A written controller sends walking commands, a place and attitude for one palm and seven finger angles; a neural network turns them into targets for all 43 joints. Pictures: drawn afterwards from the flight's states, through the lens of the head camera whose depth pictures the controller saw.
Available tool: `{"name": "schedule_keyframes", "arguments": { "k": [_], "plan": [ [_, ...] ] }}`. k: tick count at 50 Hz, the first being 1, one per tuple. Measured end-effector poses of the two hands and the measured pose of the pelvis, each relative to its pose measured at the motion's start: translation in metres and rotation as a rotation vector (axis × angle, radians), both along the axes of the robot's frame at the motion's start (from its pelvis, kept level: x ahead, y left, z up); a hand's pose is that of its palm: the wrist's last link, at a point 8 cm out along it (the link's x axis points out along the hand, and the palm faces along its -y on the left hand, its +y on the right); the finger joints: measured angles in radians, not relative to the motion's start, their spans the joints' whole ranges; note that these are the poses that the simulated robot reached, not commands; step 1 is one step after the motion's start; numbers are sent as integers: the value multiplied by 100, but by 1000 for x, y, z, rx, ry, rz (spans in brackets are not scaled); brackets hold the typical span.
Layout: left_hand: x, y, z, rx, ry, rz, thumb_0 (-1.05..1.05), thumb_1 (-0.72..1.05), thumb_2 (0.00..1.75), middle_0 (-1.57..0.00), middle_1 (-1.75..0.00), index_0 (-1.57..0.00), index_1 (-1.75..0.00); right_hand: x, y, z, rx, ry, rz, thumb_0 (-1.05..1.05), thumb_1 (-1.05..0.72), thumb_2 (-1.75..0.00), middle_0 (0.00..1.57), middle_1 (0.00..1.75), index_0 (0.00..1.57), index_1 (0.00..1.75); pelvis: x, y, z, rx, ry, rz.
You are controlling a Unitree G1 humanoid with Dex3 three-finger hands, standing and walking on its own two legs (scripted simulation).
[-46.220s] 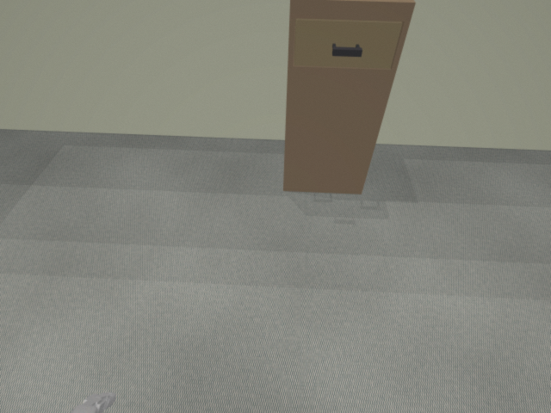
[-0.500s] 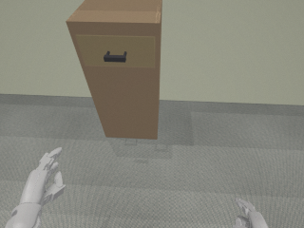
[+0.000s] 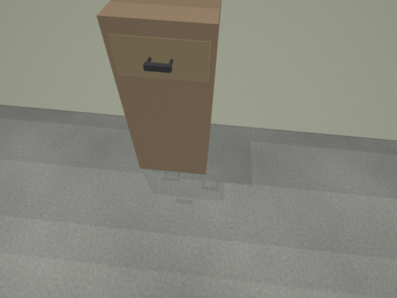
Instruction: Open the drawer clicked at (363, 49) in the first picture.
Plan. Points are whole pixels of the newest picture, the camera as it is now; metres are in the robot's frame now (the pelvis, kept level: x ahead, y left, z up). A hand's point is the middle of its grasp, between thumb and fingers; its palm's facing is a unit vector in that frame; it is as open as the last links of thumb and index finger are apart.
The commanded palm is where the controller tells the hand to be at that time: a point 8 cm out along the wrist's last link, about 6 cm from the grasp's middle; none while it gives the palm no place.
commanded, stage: let the arm hang, fingers relaxed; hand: left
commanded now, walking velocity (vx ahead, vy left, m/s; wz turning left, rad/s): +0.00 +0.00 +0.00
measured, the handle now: (159, 64) +0.87 +0.21 -0.02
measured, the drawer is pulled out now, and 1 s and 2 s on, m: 0.00 0.00 0.00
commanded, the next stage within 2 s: look to check the result in 0.48 s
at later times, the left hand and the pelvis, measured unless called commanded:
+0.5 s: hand out of the picture +0.11 +0.22 -0.15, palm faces -0.06 -0.95 -0.32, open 7.4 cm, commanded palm none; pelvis +0.02 -0.01 +0.00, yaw -1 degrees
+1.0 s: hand out of the picture +0.11 +0.23 -0.15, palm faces -0.05 -0.93 -0.35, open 7.4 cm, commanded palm none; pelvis +0.04 -0.01 +0.01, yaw -1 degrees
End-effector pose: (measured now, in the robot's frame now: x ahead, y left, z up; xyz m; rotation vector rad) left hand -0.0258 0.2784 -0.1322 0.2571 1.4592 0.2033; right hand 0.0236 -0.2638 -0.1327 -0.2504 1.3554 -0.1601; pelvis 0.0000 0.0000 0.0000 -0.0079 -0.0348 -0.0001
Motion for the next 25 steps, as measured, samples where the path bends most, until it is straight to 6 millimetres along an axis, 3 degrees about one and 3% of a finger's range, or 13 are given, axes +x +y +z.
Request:
{"name": "schedule_keyframes", "arguments": {
  "k": [4, 9, 18, 25],
  "plan": [
    [15, 12, 9, 45, -36, -10, 1, 91, 89, -20, -30, -20, -30, 7, 2, -4, 21, -21, -4, 1, -90, -90, 21, 30, 21, 30, 2, -1, 1, 4, -3, -3],
    [47, 15, 15, 67, -112, -36, 1, 91, 89, -20, -30, -20, -30, 18, -2, -5, 27, -50, -8, 1, -90, -90, 21, 30, 21, 30, 5, -3, 2, 7, -8, -6],
    [109, 1, 17, 38, -234, -97, 1, 91, 89, -20, -30, -20, -30, 34, -21, 4, -12, -86, -15, 0, -90, -90, 21, 30, 21, 30, 13, -6, 3, 9, -7, -14],
    [135, -9, 16, 12, -268, -124, 1, 91, 89, -20, -30, -20, -30, 43, -35, 13, -48, -93, -18, 0, -90, -90, 20, 30, 21, 30, 20, -9, 5, 10, -3, -17]
  ]
}}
